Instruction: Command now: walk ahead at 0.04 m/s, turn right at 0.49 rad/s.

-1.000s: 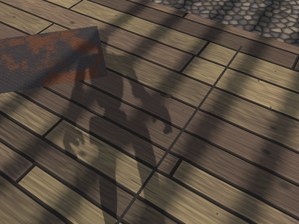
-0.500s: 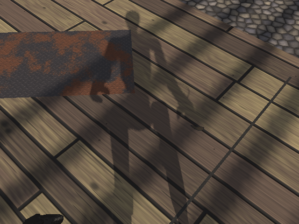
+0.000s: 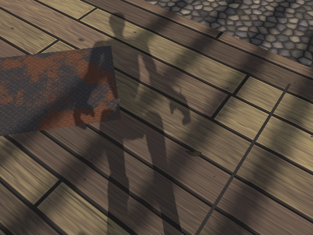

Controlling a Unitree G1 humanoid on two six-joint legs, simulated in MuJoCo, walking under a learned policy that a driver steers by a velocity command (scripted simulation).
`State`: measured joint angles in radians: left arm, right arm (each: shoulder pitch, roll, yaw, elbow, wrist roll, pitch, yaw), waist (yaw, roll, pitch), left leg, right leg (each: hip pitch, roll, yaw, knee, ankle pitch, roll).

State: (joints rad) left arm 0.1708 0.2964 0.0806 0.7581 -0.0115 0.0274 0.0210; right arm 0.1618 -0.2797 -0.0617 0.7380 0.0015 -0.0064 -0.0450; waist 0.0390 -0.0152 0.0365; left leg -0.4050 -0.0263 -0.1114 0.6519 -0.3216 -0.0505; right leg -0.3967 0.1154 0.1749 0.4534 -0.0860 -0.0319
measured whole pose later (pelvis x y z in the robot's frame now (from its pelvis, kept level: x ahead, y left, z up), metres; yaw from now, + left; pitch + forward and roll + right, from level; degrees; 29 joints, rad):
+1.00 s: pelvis +0.09 -0.01 +0.01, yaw -10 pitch +2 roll -2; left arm 0.30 0.30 0.09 0.82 -0.01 -0.06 0.00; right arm 0.20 -0.29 -0.06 0.74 0.02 -0.02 0.02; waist 0.05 0.00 -0.02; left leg -0.53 0.10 0.01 0.70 -0.21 0.01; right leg 0.00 -0.02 -0.15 0.24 -0.27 0.01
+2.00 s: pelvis +0.65 +0.05 +0.01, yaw -3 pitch +2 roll -1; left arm 0.40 0.28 0.06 0.80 -0.03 -0.04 0.01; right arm 0.03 -0.27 -0.02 0.62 0.00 -0.11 0.01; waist 0.11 0.03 0.03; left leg -0.54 0.02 -0.11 0.52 -0.01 -0.05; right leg -0.09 0.10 0.17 0.37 -0.30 -0.05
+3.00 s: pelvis +0.97 +0.02 -0.01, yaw -26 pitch +0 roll -1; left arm 0.14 0.24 0.03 0.69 0.03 0.01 0.01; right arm 0.23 -0.26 -0.03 0.75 -0.01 0.01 0.00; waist -0.01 -0.02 0.02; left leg -0.32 0.02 -0.06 0.60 -0.29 -0.02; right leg -0.33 0.05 0.03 0.56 -0.23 -0.01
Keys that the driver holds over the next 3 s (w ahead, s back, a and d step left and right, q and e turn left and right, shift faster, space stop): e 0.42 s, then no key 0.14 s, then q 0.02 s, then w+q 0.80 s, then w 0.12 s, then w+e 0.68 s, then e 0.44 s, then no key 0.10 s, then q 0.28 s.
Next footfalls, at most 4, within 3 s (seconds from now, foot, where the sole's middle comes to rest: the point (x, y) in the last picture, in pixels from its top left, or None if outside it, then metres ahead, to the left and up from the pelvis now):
0.04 left None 0.08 0.13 -0.77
0.46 right None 0.01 -0.13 -0.77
1.08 left None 0.26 0.11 -0.77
1.58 right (182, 198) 0.61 -0.06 -0.77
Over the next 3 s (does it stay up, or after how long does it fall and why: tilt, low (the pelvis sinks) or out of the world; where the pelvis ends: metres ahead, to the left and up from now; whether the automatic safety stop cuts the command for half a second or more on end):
stays up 0.97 0.02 -0.01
